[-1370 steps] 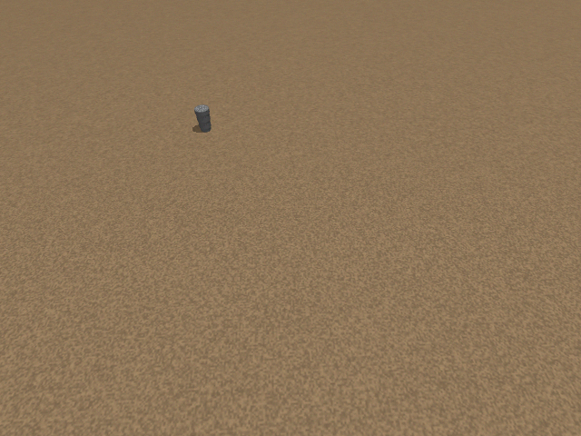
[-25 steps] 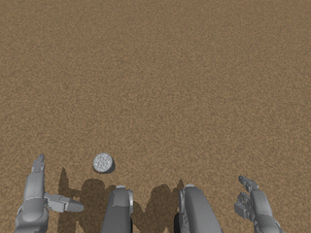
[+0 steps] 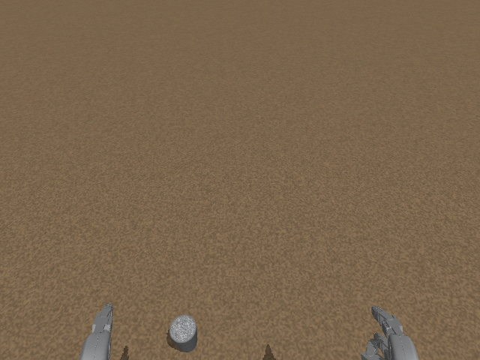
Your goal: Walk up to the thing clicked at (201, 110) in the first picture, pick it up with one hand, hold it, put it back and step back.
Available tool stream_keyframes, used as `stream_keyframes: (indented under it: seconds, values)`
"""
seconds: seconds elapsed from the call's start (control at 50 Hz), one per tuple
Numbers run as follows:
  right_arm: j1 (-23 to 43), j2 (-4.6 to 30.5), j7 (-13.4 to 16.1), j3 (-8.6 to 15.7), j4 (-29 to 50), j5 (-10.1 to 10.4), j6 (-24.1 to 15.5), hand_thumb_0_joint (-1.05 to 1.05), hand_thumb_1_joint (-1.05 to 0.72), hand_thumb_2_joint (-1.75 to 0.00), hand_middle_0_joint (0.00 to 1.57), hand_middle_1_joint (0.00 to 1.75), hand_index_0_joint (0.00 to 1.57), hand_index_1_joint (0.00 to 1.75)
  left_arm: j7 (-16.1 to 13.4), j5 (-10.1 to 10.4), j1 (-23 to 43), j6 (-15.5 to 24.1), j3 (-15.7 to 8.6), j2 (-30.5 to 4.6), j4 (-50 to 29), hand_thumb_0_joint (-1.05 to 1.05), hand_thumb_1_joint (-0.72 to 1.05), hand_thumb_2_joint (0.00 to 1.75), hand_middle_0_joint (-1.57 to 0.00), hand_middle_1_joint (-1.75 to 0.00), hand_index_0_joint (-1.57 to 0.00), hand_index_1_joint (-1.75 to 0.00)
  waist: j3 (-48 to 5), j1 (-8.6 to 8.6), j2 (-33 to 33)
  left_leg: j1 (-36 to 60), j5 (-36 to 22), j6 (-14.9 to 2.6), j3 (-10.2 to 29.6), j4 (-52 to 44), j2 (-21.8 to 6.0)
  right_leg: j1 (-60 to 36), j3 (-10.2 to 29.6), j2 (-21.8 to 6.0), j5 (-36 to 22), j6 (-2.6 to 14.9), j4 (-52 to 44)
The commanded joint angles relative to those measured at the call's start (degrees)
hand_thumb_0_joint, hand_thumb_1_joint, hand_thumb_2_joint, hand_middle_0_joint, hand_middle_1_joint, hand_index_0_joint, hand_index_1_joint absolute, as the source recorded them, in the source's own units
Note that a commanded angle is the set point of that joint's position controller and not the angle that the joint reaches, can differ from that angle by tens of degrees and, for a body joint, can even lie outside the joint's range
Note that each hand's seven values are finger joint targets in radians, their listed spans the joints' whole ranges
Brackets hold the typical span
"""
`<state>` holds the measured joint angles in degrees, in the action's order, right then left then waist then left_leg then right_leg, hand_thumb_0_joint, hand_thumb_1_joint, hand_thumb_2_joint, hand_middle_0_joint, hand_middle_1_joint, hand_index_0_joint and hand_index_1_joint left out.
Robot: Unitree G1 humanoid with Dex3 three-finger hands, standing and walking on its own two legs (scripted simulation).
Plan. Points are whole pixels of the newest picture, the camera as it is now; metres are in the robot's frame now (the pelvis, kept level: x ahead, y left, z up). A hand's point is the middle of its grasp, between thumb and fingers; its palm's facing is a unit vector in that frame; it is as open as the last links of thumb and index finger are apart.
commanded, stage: home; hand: left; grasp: from the side
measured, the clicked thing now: (185, 335) +0.37 +0.21 -0.64
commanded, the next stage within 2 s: stand in 1.66 s
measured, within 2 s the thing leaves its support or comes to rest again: neither
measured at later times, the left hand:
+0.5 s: hand out of the picture +0.16 +0.17 -0.04, palm faces +0.12 -0.95 -0.29, open 17.6 cm
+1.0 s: hand out of the picture +0.15 +0.17 -0.04, palm faces +0.12 -0.95 -0.28, open 17.6 cm
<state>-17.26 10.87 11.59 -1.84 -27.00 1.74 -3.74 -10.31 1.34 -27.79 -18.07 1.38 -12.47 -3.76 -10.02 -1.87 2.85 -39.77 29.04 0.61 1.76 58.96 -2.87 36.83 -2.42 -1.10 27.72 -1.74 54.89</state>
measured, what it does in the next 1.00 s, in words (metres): stands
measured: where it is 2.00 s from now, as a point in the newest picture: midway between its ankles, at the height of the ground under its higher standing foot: outside the picture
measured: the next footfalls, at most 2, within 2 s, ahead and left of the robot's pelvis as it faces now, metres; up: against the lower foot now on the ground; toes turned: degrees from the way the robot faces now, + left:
none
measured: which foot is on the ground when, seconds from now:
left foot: down 0.00-1.00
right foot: down 0.00-1.00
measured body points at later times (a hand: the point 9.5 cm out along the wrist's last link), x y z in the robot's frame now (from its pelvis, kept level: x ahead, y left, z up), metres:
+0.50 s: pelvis -0.01 -0.01 +0.01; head +0.00 -0.01 +0.46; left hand +0.15 +0.22 -0.02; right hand +0.16 -0.25 -0.06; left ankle +0.00 +0.12 -0.68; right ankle +0.00 -0.14 -0.68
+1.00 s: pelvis -0.02 -0.02 +0.01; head -0.01 -0.02 +0.46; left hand +0.14 +0.22 -0.02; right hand +0.15 -0.26 -0.06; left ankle +0.00 +0.12 -0.68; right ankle +0.00 -0.14 -0.68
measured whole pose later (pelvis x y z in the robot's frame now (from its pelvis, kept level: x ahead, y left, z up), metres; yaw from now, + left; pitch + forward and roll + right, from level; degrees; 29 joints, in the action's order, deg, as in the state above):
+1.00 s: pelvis -0.02 -0.02 +0.01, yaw +1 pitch +6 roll -2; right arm -15.7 11.6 11.1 -1.7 -29.6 0.8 -7.5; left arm -7.5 0.9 -25.9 -15.6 0.6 -11.8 0.9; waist -6.0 -1.2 1.7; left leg -34.9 25.2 1.9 2.3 53.9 -3.0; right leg 32.6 -3.0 -0.8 25.1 -0.5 51.6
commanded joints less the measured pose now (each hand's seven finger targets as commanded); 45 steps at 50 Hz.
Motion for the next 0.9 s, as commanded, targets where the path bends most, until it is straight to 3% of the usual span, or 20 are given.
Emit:
stream_keyframes:
  seconds: [0.0,0.06,0.14,0.2,0.28,0.32,0.42,0.44,0.46,0.56,0.58,0.6,0.66,0.72,0.82,0.88]
  values:
    - [4.3,7.5,0.1,3.2,9.0,-0.8,-4.2,0.00,-0.90,-0.90,0.20,0.30,0.20,0.30,0.1,-0.9,0.6,2.9,-3.4,-4.8,-9.5,0.00,-0.58,0.04,-0.05,-0.05,-0.05,-0.05,0.1,0.00,-1.1,6.1,-12.9,-0.23,0.3,-12.5,1.2,-2.4,-3.0,2.8,-10.4,2.10,-8.7]
    - [4.3,7.4,0.0,3.2,8.9,-1.0,-4.9,0.00,-0.90,-0.90,0.20,0.30,0.20,0.30,0.7,-1.3,2.2,3.6,-4.0,-5.0,-7.7,0.00,-0.60,0.03,-0.04,-0.05,-0.04,-0.05,0.6,-0.37,-0.6,6.2,-12.9,-0.29,-0.2,-12.5,1.4,-2.7,-2.7,2.7,-10.5,2.06,-9.1]
    - [4.4,7.2,-0.2,3.0,8.7,-1.3,-5.6,0.00,-0.90,-0.90,0.20,0.30,0.20,0.30,1.0,-1.4,4.9,4.5,-4.2,-6.0,-11.2,0.00,-0.57,0.04,-0.05,-0.05,-0.05,-0.05,-2.9,-0.12,0.3,8.5,-14.4,-0.38,-1.0,-12.0,1.9,-5.2,-1.8,2.3,-12.0,1.99,-9.7]
    - [4.6,7.2,-0.1,2.9,8.3,-1.4,-5.9,0.00,-0.90,-0.90,0.20,0.30,0.20,0.30,1.2,-1.4,3.0,4.3,-2.8,-4.4,-9.3,0.00,-0.58,0.04,-0.05,-0.05,-0.05,-0.05,-3.8,-0.34,0.8,9.8,-16.5,-0.31,-1.2,-11.7,2.1,-6.0,-1.5,2.3,-14.4,1.94,-9.9]
    - [5.2,7.4,-0.1,2.7,7.9,-1.3,-6.0,0.00,-0.90,-0.90,0.20,0.30,0.20,0.30,1.1,-1.4,4.2,4.4,-4.2,-6.0,-8.8,0.00,-0.59,0.04,-0.05,-0.05,-0.05,-0.05,-1.8,0.07,0.2,9.1,-14.5,-0.33,-1.1,-12.6,2.1,-5.9,-1.8,2.3,-12.6,1.82,-10.9]
    - [5.3,7.3,-0.2,2.8,7.7,-1.4,-5.9,0.00,-0.90,-0.90,0.20,0.30,0.20,0.30,1.4,-1.3,2.7,4.3,-3.3,-4.5,-6.7,0.00,-0.61,0.02,-0.04,-0.05,-0.04,-0.05,-0.7,0.08,-0.2,8.6,-13.3,-0.32,-0.9,-13.2,2.0,-5.5,-1.9,2.3,-11.2,1.94,-11.2]
    - [5.2,7.2,-0.2,2.8,7.4,-1.3,-5.9,0.00,-0.90,-0.90,0.20,0.30,0.20,0.30,1.4,-1.2,4.0,4.8,-5.1,-6.6,-8.9,0.00,-0.58,0.04,-0.05,-0.05,-0.05,-0.05,-1.3,0.77,-0.6,8.7,-15.4,-0.45,-1.6,-12.7,2.3,-6.9,-1.6,2.0,-13.9,1.63,-11.6]
    - [4.8,7.2,-0.3,2.9,7.0,-1.4,-5.9,0.00,-0.90,-0.90,0.20,0.30,0.20,0.30,1.5,-1.3,2.9,4.7,-4.4,-5.5,-7.2,0.00,-0.59,0.03,-0.05,-0.05,-0.04,-0.05,-1.0,0.54,-0.5,9.0,-15.8,-0.41,-1.7,-12.6,2.2,-6.8,-1.5,2.0,-14.2,1.69,-11.4]
    - [5.5,7.2,-0.3,2.8,7.6,-1.3,-5.9,0.00,-0.90,-0.90,0.20,0.30,0.20,0.30,1.8,-1.2,1.6,4.5,-3.1,-3.9,-4.3,0.00,-0.60,0.03,-0.04,-0.05,-0.04,-0.05,0.0,0.12,-1.6,8.5,-14.7,-0.58,-1.8,-12.7,2.3,-5.9,-1.4,2.1,-13.3,1.61,-12.0]
    - [5.4,7.4,-0.4,3.0,7.6,-1.2,-6.1,0.00,-0.90,-0.90,0.20,0.30,0.20,0.30,1.8,-1.1,4.1,5.1,-4.7,-6.0,-7.7,0.00,-0.59,0.03,-0.05,-0.05,-0.05,-0.05,-0.9,0.55,-1.0,8.6,-13.5,-0.66,-2.1,-12.9,2.4,-6.5,-1.1,1.9,-12.4,1.52,-12.4]
    - [5.5,7.1,-0.4,2.9,7.3,-1.3,-6.1,0.00,-0.90,-0.90,0.20,0.30,0.20,0.30,2.0,-1.2,2.3,4.8,-3.8,-4.3,-4.5,0.00,-0.57,0.04,-0.05,-0.05,-0.05,-0.05,-0.6,0.03,-1.5,8.7,-13.4,-0.73,-2.1,-12.6,2.4,-6.3,-1.0,1.9,-12.4,1.43,-12.5]
    - [5.5,7.3,-0.3,2.9,7.5,-1.2,-6.2,0.00,-0.90,-0.90,0.20,0.30,0.20,0.30,1.9,-1.0,4.5,5.2,-4.8,-5.7,-7.3,0.00,-0.59,0.03,-0.05,-0.05,-0.04,-0.05,-0.8,0.39,-1.4,8.7,-12.8,-0.71,-2.2,-12.9,2.4,-6.2,-1.1,1.9,-11.7,1.51,-12.7]
    - [5.7,7.2,-0.3,2.9,7.2,-1.3,-6.4,0.00,-0.90,-0.90,0.20,0.30,0.20,0.30,2.1,-1.1,2.7,5.0,-3.7,-4.4,-4.7,0.00,-0.58,0.04,-0.05,-0.05,-0.05,-0.05,-0.4,0.04,-2.5,8.3,-11.9,-0.92,-2.1,-12.9,2.5,-6.2,-1.0,1.8,-11.0,1.39,-12.9]
    - [5.6,7.3,-0.2,3.0,7.1,-1.3,-6.4,0.00,-0.90,-0.90,0.20,0.30,0.20,0.30,1.9,-1.1,5.0,5.5,-4.8,-5.7,-6.8,0.00,-0.56,0.05,-0.05,-0.05,-0.05,-0.05,-1.3,0.36,-1.8,8.8,-11.9,-0.86,-2.2,-13.1,2.4,-6.5,-0.8,1.8,-10.8,1.50,-12.8]
    - [6.0,7.2,-0.1,2.8,7.0,-1.3,-6.8,0.00,-0.90,-0.90,0.20,0.30,0.20,0.30,2.0,-1.1,3.8,5.3,-3.8,-4.5,-4.5,0.00,-0.58,0.04,-0.05,-0.05,-0.05,-0.05,0.2,0.10,-2.4,8.1,-9.7,-0.99,-2.4,-13.5,2.5,-5.6,-0.7,1.7,-8.6,1.40,-13.7]
    - [6.3,6.9,-0.1,2.6,6.9,-1.4,-7.0,0.00,-0.90,-0.90,0.20,0.30,0.20,0.30,2.0,-1.1,4.7,5.5,-4.6,-5.3,-5.5,0.00,-0.56,0.05,-0.05,-0.06,-0.05,-0.06,1.1,0.51,-2.0,7.7,-8.1,-0.95,-2.3,-13.8,2.5,-5.4,-0.7,1.6,-6.8,1.45,-14.2]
